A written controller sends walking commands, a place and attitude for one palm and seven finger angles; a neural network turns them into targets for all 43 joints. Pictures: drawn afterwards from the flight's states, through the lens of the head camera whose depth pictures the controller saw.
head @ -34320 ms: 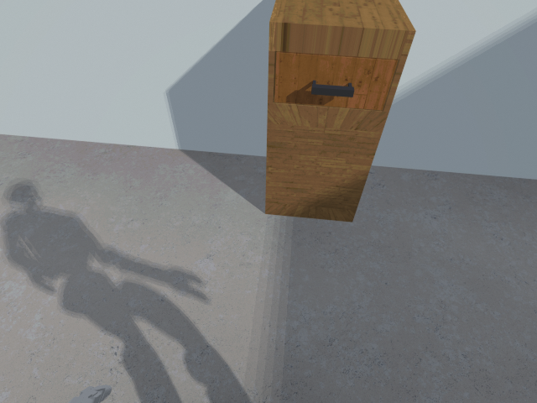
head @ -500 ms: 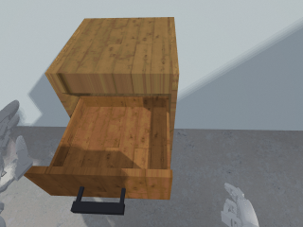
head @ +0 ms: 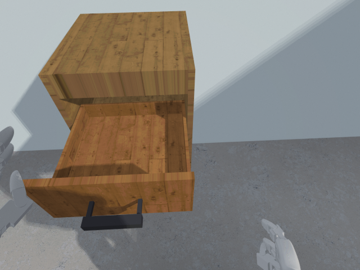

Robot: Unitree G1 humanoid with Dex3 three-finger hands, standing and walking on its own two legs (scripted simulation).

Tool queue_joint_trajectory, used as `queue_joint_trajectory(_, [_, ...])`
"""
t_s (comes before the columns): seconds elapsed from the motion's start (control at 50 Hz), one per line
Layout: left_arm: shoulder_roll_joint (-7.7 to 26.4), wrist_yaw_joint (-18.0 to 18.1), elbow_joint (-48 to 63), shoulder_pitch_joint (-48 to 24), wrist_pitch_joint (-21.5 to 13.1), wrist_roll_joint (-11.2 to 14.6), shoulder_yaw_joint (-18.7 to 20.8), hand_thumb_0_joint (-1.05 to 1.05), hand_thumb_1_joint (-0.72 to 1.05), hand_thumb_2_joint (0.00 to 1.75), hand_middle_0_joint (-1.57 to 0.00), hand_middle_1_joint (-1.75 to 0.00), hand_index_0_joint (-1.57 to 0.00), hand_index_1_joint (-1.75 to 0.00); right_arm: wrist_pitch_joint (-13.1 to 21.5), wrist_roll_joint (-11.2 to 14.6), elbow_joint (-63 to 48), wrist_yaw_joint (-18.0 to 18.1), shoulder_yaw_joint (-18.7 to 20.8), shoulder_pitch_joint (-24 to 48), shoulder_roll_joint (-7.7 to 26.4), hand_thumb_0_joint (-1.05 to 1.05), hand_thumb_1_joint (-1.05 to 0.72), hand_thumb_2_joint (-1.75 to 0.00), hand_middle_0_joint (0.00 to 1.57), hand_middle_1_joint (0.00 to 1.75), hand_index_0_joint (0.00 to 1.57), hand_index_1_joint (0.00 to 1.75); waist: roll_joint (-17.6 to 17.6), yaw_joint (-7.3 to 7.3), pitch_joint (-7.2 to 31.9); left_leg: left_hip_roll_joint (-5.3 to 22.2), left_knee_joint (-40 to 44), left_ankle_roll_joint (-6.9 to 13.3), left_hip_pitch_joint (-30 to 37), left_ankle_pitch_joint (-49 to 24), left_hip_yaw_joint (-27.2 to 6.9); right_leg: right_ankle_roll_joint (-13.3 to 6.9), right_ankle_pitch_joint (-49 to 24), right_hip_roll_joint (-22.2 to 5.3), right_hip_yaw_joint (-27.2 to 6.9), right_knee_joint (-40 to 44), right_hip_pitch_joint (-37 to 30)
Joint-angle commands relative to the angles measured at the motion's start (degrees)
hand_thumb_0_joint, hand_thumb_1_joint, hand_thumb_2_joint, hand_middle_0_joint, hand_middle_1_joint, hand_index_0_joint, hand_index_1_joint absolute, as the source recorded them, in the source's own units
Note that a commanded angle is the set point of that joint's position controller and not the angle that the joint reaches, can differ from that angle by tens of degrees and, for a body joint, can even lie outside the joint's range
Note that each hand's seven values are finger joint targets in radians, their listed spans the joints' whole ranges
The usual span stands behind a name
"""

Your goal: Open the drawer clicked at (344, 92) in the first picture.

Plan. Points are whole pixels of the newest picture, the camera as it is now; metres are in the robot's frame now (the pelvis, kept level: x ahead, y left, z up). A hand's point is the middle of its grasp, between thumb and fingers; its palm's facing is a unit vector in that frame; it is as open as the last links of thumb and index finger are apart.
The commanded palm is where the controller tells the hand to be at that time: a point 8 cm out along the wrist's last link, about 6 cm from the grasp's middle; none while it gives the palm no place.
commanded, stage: step back with the hand held close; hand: left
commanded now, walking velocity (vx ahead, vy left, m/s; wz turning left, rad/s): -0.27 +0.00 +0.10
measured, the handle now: (114, 213) +0.25 +0.18 -0.04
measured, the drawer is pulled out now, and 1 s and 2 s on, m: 0.30 0.30 0.30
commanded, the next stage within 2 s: stop stepping back and stand still in 0.42 s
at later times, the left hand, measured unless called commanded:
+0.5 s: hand out of the picture +0.06 +0.23 +0.16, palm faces +0.34 -0.79 -0.51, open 7.4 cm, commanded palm -0.01 +0.27 +0.19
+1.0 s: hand out of the picture -0.04 +0.20 +0.18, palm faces +0.36 -0.82 -0.45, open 7.4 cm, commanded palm -0.10 +0.25 +0.19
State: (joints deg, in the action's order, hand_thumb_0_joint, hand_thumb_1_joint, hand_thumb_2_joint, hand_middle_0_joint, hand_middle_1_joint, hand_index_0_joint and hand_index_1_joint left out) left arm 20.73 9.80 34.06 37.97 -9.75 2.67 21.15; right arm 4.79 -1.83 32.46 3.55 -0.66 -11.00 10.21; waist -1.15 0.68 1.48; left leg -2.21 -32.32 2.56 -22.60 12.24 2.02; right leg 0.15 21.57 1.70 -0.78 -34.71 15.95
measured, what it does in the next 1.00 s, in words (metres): walks backwards: left foot, then left foot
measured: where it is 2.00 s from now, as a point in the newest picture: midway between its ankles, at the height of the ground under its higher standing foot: outside the picture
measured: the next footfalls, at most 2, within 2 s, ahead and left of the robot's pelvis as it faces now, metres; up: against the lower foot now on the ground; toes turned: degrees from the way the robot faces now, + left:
left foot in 0.40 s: -0.08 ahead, +0.13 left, +0.00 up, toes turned +5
left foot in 0.82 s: -0.15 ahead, +0.08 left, +0.00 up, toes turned +4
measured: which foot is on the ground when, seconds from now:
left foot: down 0.00-0.08, up 0.10-0.38, down 0.40-0.64, up 0.66-0.80, down 0.82-1.00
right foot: down 0.00-0.82, up 0.84-1.00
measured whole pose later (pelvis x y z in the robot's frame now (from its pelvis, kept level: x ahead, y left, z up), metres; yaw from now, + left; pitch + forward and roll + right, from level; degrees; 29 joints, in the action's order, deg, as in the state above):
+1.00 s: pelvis -0.22 -0.03 +0.00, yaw +1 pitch -1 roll +0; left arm 23.4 8.7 36.0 38.3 -10.4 1.0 21.0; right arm 4.9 -0.1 36.5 0.7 0.1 -17.3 10.7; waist 3.0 -2.6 2.6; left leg -0.1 -30.6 2.2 -16.8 13.6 3.2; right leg 0.9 19.6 2.2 1.0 -65.6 28.2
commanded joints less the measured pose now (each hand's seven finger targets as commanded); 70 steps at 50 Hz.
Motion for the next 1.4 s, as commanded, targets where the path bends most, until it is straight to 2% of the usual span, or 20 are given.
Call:
queue_joint_trajectory(0.0, [7.6,0.6,10.4,-3.3,-2.4,0.2,3.3,0.0,0.9,0.9,-0.2,-0.3,-0.2,-0.3,3.5,0.5,-6.6,1.2,2.9,3.3,9.4,0.0,-0.9,-0.9,0.2,0.3,0.2,0.3,-2.8,-1.51,5.5,14.1,7.2,2.6,3.6,-12.9,-13.3,0.3,-4.8,-1.6,0.3,8.6,-3.8])
queue_joint_trajectory(0.06, [11.5,-0.3,11.2,-4.2,-3.0,1.0,6.0,0.0,0.9,0.9,-0.2,-0.3,-0.2,-0.3,3.2,3.4,-8.1,0.2,4.1,3.8,8.4,0.0,-0.9,-0.9,0.2,0.3,0.2,0.3,14.4,-2.03,6.8,1.4,-14.7,-2.1,1.9,10.5,-3.6,-7.2,-13.6,-18.1,-19.8,20.6,2.7])
queue_joint_trajectory(0.1, [11.2,-0.3,7.6,-2.2,-4.2,0.7,6.2,0.0,0.9,0.9,-0.2,-0.3,-0.2,-0.3,2.8,3.1,-7.3,-0.2,3.8,5.3,7.4,0.0,-0.9,-0.9,0.2,0.3,0.2,0.3,12.4,-1.59,4.2,0.3,-30.7,-3.5,-5.3,15.0,-5.7,-10.6,-16.6,-21.7,-19.0,19.0,1.6])
queue_joint_trajectory(0.32, [11.3,1.1,9.9,-0.7,-6.1,-0.3,6.5,0.0,0.9,0.9,-0.2,-0.3,-0.2,-0.3,0.0,2.1,-6.6,0.3,3.1,3.7,7.8,0.0,-0.9,-0.9,0.2,0.3,0.2,0.3,4.7,-1.99,5.8,2.8,9.6,-1.8,4.8,1.9,0.1,-2.7,-28.2,-11.7,-6.4,12.7,-9.4])
queue_joint_trajectory(0.4, [12.3,-0.2,13.7,1.6,-6.8,0.3,8.4,0.0,0.9,0.9,-0.2,-0.3,-0.2,-0.3,0.7,3.1,-8.8,-1.4,5.7,4.6,9.6,0.0,-0.9,-0.9,0.2,0.3,0.2,0.3,-5.5,-0.9,10.5,16.2,9.5,1.8,7.4,-23.3,-8.0,1.6,-13.3,-3.3,-0.2,-0.2,-4.8])
queue_joint_trajectory(0.46, [13.2,-0.3,16.6,-1.1,-6.5,0.4,10.7,0.0,0.9,0.9,-0.2,-0.3,-0.2,-0.3,1.9,2.1,-8.4,-1.1,5.1,5.9,8.4,0.0,-0.9,-0.9,0.2,0.3,0.2,0.3,-13.2,-0.88,6.7,17.5,11.6,2.4,-5.9,-11.4,-7.1,1.0,-3.8,-2.7,0.9,-6.7,-6.0])
queue_joint_trajectory(0.54, [9.7,-0.4,15.6,-0.4,-5.7,0.9,7.9,0.0,0.9,0.9,-0.2,-0.3,-0.2,-0.3,3.8,2.7,-7.6,-1.3,4.5,3.4,9.1,0.0,-0.9,-0.9,0.2,0.3,0.2,0.3,-6.3,-0.97,4.7,14.7,6.5,1.5,-7.4,-0.6,-5.0,1.2,-7.0,-2.7,0.3,-1.2,-8.1])
queue_joint_trajectory(0.6, [10.0,0.2,13.2,-4.0,-4.3,0.2,7.0,0.0,0.9,0.9,-0.2,-0.3,-0.2,-0.3,3.6,2.6,-8.7,-0.7,3.6,2.8,8.6,0.0,-0.9,-0.9,0.2,0.3,0.2,0.3,6.7,-1.45,0.7,2.9,-5.0,-1.6,-5.2,23.0,-0.2,-1.8,17.6,-9.2,-15.7,17.6,3.7])
queue_joint_trajectory(0.66, [10.3,1.7,7.9,-9.4,-2.7,-0.8,5.1,0.0,0.9,0.9,-0.2,-0.3,-0.2,-0.3,1.9,1.2,-4.9,-0.2,3.4,1.2,7.9,0.0,-0.9,-0.9,0.2,0.3,0.2,0.3,14.9,-2.91,0.1,-0.4,-27.9,-2.6,5.3,17.6,1.4,-4.9,35.0,-18.2,-27.1,31.6,18.1])
queue_joint_trajectory(0.72, [9.4,1.5,7.5,-10.7,-2.1,-1.7,3.8,0.0,0.9,0.9,-0.2,-0.3,-0.2,-0.3,0.7,1.2,-5.2,0.2,2.1,2.4,7.3,0.0,-0.9,-0.9,0.2,0.3,0.2,0.3,12.7,-3.52,1.7,0.2,-12.4,-1.1,11.1,16.4,1.5,-4.3,22.5,-13.0,-10.7,24.1,16.1])
queue_joint_trajectory(0.76, [10.4,1.7,10.5,-9.9,-2.4,-2.0,4.2,0.0,0.9,0.9,-0.2,-0.3,-0.2,-0.3,0.8,1.5,-5.6,0.6,1.6,3.5,7.9,0.0,-0.9,-0.9,0.2,0.3,0.2,0.3,0.6,-3.38,0.1,1.1,7.4,-0.5,11.2,15.0,-0.4,-2.9,16.5,-8.2,-6.8,15.3,11.8])
queue_joint_trajectory(0.8, [9.3,1.8,15.0,-9.9,-4.1,-1.8,4.3,0.0,0.9,0.9,-0.2,-0.3,-0.2,-0.3,2.2,0.6,-6.6,-0.1,2.6,1.6,8.7,0.0,-0.9,-0.9,0.2,0.3,0.2,0.3,-15.6,-3.73,-3.1,16.1,24.0,5.4,1.4,22.2,-21.3,1.2,4.4,1.9,1.8,-16.8,8.0])
queue_joint_trajectory(0.84, [10.6,0.5,14.7,-3.1,-3.1,-3.3,5.6,0.0,0.9,0.9,-0.2,-0.3,-0.2,-0.3,3.4,0.6,-6.3,-1.4,4.5,2.7,8.6,0.0,-0.9,-0.9,0.2,0.3,0.2,0.3,-6.9,-0.91,3.8,16.2,16.9,7.4,-2.5,0.4,-9.3,2.1,0.4,3.7,0.8,-40.4,4.3])
queue_joint_trajectory(0.86, [10.3,-0.6,15.5,-1.1,-3.1,-1.1,5.7,0.0,0.9,0.9,-0.2,-0.3,-0.2,-0.3,3.1,1.7,-6.1,-2.8,4.2,1.1,7.9,0.0,-0.9,-0.9,0.2,0.3,0.2,0.3,-10.9,-2.05,3.7,15.8,19.4,7.0,-2.7,10.9,-13.4,2.4,1.8,3.6,0.0,-47.2,9.4])
queue_joint_trajectory(0.92, [10.7,0.1,13.4,-0.7,-4.0,-1.6,6.5,0.0,0.9,0.9,-0.2,-0.3,-0.2,-0.3,3.5,2.2,-4.6,-2.9,2.7,3.9,6.7,0.0,-0.9,-0.9,0.2,0.3,0.2,0.3,-2.7,-1.6,-9.7,18.8,21.4,8.0,-4.8,21.6,-18.3,0.7,-3.3,-2.6,-3.1,-36.4,19.2])
queue_joint_trajectory(1.06, [10.1,0.1,12.5,-4.0,-4.3,-1.7,6.8,0.0,0.9,0.9,-0.2,-0.3,-0.2,-0.3,3.6,2.3,-4.3,-0.8,3.2,1.2,8.6,0.0,-0.9,-0.9,0.2,0.3,0.2,0.3,-7.7,-1.97,2.7,9.2,6.5,2.4,3.2,15.5,-7.0,-1.0,-2.7,0.1,9.1,15.1,-9.2])
queue_joint_trajectory(1.14, [9.4,-0.4,8.8,-4.0,-4.8,-0.4,6.2,0.0,0.9,0.9,-0.2,-0.3,-0.2,-0.3,2.5,4.1,-4.8,-1.7,5.9,0.3,9.0,0.0,-0.9,-0.9,0.2,0.3,0.2,0.3,17.5,-2.01,3.4,1.2,-31.1,-1.6,-15.3,13.2,-2.2,-10.5,-21.8,-21.2,-18.9,19.9,-16.1])
queue_joint_trajectory(1.2, [9.4,-0.6,8.3,2.0,-6.6,-0.5,7.7,0.0,0.9,0.9,-0.2,-0.3,-0.2,-0.3,0.8,3.1,-4.5,-2.2,4.5,2.3,7.5,0.0,-0.9,-0.9,0.2,0.3,0.2,0.3,5.2,-2.09,-0.8,4.5,-30.0,-1.8,-16.9,8.6,-4.4,-13.0,-27.2,-20.6,-14.7,18.5,-12.2])
queue_joint_trajectory(1.32, [10.1,0.6,11.9,-3.5,-7.5,-1.3,5.3,0.0,0.9,0.9,-0.2,-0.3,-0.2,-0.3,2.2,2.6,-5.5,-0.5,3.3,4.1,6.3,0.0,-0.9,-0.9,0.2,0.3,0.2,0.3,6.5,-1.52,-1.4,2.8,-1.5,0.0,3.0,4.5,3.1,-9.2,-9.0,-16.3,-6.8,19.5,-5.1])
queue_joint_trajectory(1.38, [10.3,0.9,14.4,-2.3,-7.1,-0.4,5.6,0.0,0.9,0.9,-0.2,-0.3,-0.2,-0.3,3.3,2.7,-6.5,0.1,4.0,3.3,8.0,0.0,-0.9,-0.9,0.2,0.3,0.2,0.3,-1.6,-1.62,0.6,5.6,11.2,1.7,14.5,0.0,-1.7,-4.3,-11.7,-10.5,-2.4,9.4,-2.9])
